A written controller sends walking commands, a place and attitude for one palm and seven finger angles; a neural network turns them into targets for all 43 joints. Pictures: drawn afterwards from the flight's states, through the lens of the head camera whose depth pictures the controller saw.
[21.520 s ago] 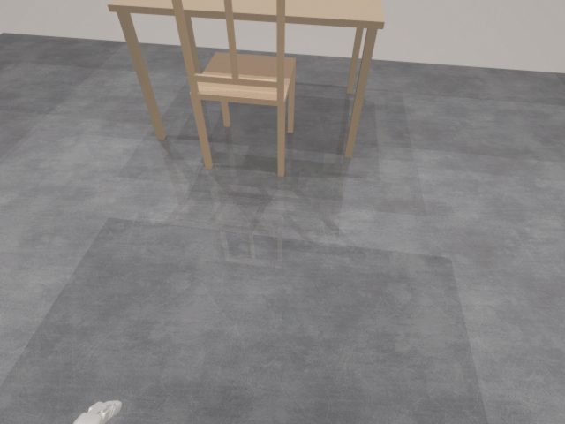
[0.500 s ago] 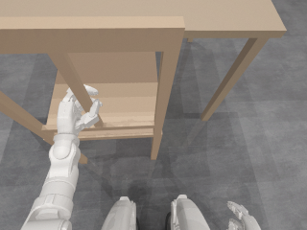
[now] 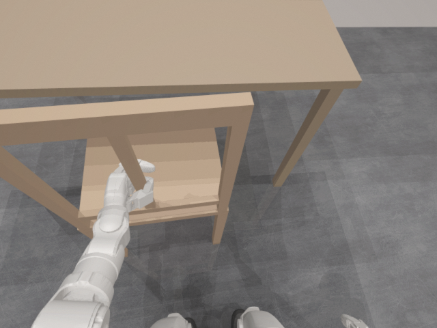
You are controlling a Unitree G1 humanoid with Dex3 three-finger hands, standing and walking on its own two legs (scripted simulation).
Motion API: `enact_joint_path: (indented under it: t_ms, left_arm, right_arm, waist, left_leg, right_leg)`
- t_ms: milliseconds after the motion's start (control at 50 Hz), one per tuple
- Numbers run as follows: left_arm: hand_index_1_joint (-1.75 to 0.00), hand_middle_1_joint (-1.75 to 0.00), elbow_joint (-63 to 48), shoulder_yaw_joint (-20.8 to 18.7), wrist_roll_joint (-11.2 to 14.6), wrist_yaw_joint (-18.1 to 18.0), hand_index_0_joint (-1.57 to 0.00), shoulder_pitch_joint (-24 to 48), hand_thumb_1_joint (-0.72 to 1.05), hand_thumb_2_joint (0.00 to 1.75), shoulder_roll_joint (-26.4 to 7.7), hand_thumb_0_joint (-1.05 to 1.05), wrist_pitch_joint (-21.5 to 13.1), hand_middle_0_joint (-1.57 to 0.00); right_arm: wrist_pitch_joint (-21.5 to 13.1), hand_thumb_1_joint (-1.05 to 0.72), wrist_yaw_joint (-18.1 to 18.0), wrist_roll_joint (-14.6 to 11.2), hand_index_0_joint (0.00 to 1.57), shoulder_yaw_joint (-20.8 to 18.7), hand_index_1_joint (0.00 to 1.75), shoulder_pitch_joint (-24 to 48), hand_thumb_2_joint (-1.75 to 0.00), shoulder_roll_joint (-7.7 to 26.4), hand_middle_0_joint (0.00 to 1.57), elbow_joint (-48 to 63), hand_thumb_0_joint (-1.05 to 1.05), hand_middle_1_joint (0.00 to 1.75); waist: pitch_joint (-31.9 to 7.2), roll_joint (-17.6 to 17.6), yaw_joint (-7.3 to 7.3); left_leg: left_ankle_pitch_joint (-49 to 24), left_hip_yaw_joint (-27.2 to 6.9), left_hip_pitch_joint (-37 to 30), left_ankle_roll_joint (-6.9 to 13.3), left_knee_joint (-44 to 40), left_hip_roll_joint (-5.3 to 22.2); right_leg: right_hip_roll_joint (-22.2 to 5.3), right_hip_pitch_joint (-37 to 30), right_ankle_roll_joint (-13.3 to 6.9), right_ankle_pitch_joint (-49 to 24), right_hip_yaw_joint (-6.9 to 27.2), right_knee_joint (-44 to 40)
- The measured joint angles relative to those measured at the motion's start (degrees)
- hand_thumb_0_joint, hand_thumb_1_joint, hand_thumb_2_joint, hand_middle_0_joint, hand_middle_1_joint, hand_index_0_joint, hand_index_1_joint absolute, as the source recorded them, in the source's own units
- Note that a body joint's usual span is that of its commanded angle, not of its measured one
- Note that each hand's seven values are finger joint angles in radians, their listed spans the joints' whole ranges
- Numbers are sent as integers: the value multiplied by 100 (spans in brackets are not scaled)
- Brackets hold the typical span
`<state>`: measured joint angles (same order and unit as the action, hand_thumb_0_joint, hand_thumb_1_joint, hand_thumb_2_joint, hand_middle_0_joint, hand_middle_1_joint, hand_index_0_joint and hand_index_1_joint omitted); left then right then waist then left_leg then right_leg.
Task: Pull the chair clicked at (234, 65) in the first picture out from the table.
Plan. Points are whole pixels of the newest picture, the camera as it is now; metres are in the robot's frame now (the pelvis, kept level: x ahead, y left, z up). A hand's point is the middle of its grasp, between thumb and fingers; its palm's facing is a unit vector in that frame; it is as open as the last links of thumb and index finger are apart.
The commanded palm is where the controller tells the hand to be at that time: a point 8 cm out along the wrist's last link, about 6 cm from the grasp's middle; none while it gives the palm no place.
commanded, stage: step backward, pulling the chair out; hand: left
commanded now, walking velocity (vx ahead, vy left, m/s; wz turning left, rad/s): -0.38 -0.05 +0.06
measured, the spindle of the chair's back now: (137, 177) +0.41 +0.16 -0.05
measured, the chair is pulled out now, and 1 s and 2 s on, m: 0.05 0.19 0.27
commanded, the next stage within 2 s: none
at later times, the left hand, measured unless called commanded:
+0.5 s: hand (169, 240) +0.28 +0.09 -0.06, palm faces -0.02 -0.99 -0.15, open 5.2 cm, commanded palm +0.27 +0.14 -0.06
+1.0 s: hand (166, 256) +0.25 +0.09 -0.06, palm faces +0.02 -0.98 -0.20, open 5.5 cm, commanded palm +0.23 +0.15 -0.06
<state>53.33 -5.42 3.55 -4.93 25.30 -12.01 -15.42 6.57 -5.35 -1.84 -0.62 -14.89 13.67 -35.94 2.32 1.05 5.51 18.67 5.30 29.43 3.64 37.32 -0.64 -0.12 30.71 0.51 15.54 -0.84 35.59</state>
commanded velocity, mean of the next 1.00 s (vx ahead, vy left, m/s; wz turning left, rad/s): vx -0.38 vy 0.01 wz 0.07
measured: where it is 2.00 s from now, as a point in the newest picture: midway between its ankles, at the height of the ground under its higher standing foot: outside the picture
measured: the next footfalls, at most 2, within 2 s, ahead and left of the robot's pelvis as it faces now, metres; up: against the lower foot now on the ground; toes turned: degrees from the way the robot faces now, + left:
left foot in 1.22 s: -0.20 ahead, +0.16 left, +0.00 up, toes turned +5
right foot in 1.96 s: -0.03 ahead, -0.13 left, +0.00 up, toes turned +0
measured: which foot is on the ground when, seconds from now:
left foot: down 0.00-0.90, up 0.92-1.00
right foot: down 0.00-1.00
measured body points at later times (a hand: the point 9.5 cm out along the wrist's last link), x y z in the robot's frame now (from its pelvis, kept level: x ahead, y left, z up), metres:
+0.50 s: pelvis -0.07 -0.02 +0.00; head +0.01 -0.03 +0.44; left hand +0.27 +0.14 -0.05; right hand +0.02 -0.30 -0.12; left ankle -0.01 +0.07 -0.72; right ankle +0.02 -0.13 -0.72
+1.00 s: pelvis -0.11 -0.03 +0.00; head -0.02 -0.06 +0.44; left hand +0.24 +0.14 -0.05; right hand -0.01 -0.28 -0.15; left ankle -0.08 +0.09 -0.68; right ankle +0.02 -0.13 -0.72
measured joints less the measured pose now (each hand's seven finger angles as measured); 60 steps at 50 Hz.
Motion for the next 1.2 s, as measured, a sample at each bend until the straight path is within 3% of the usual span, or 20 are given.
enact_joint_path:
  t_ms: [120, 260, 580, 720, 780, 900, 960, 1000, 1040, 1140, 1200]
  left_arm:
    - [-145, -107, -61, -39, 59, 63, -47, -205, 71, 72, 116, 3, -109, -30]
    - [-145, -108, 131, 209, 24, 38, -48, -126, 70, 72, 222, 2, -115, -30]
    - [-145, -109, 628, 708, -17, -85, -49, -69, 69, 73, 470, 1, -115, -27]
    - [-145, -110, 585, 847, -38, -63, -49, -110, 67, 74, 421, 1, -65, -27]
    - [-145, -111, 573, 801, -53, -45, -49, -16, 66, 75, 357, 1, -1, -28]
    - [-145, -113, 615, 585, -94, -52, -49, 162, 62, 78, 256, 0, 138, -30]
    - [-145, -113, 652, 465, -96, -121, -49, 243, 62, 78, 325, 0, 126, -30]
    - [-145, -113, 657, 381, -113, -152, -49, 289, 63, 78, 395, 1, 150, -29]
    - [-145, -113, 629, 359, -151, -155, -49, 291, 63, 77, 435, 2, 189, -27]
    - [-145, -115, 410, 543, -228, -155, -49, 318, 66, 75, 537, 2, 368, -24]
    - [-145, -117, 189, 752, -310, -100, -49, 448, 66, 74, 596, 2, 547, -22]
  right_arm:
    - [-22, -91, 24, -9, 20, 25, 30, 77, -90, -55, 20, -88, 1, 30]
    - [-153, -91, -78, -122, 20, 105, 30, 183, -90, -157, 20, -277, 1, 30]
    - [-702, -91, -185, -242, 20, 41, 30, 164, -90, 245, 20, -531, 1, 30]
    - [-852, -91, -237, -208, 20, 167, 30, 67, -90, 90, 20, -597, 1, 30]
    - [-890, -91, -224, -145, 20, 213, 30, 134, -90, -63, 20, -618, 1, 30]
    - [-916, -90, -177, -88, 20, 229, 30, 279, -90, -219, 20, -639, 1, 30]
    - [-923, -90, -80, -73, 20, 134, 30, 385, -90, -117, 20, -715, 1, 30]
    - [-928, -90, -15, -56, 20, 86, 30, 437, -90, -18, 20, -787, 1, 30]
    - [-930, -91, 22, -60, 20, 69, 30, 426, -90, 78, 20, -806, 1, 30]
    - [-928, -91, -4, -60, 20, 16, 30, 370, -90, 357, 20, -762, 1, 30]
    - [-854, -91, -81, -58, 20, -36, 30, 390, -90, 542, 20, -655, 1, 30]
  waist:
    - [265, -220, -32]
    - [238, -244, -103]
    - [267, -280, -122]
    - [274, -201, -251]
    - [415, -158, -287]
    - [582, -182, -245]
    - [653, -221, -200]
    - [688, -153, -182]
    - [656, -58, -128]
    - [496, 60, -51]
    - [450, -24, 17]
  left_leg:
    - [-118, 65, -189, -55, -114, 101]
    - [-393, -23, -87, -160, -243, 138]
    - [-727, -116, -175, -163, -400, 60]
    - [-895, 27, -216, -39, -402, 35]
    - [-862, 59, -244, -60, -269, 34]
    - [-444, 5, -99, -179, 242, 51]
    - [630, -351, 167, -390, 1213, -144]
    - [882, -551, 194, -476, 1901, -282]
    - [1018, -660, 4, -534, 2036, -288]
    - [1189, -752, -914, -577, 868, -44]
    - [596, -622, -1468, -583, -393, 145]
  right_leg:
    - [104, -180, -49, -189, 60, -174]
    - [136, -105, -157, -438, -40, -305]
    - [45, -288, -147, -883, -158, -567]
    - [-1, -72, -79, -56, -46, 4]
    - [-4, -75, -84, -146, -6, 145]
    - [-23, -23, -260, -593, -82, 378]
    - [-80, -28, -314, -685, -120, 206]
    - [-173, -74, -288, -850, -85, -49]
    - [-292, -98, -250, -994, -73, -285]
    - [-530, 13, -101, -1307, -86, -730]
    - [-634, 180, 37, -1504, -159, -883]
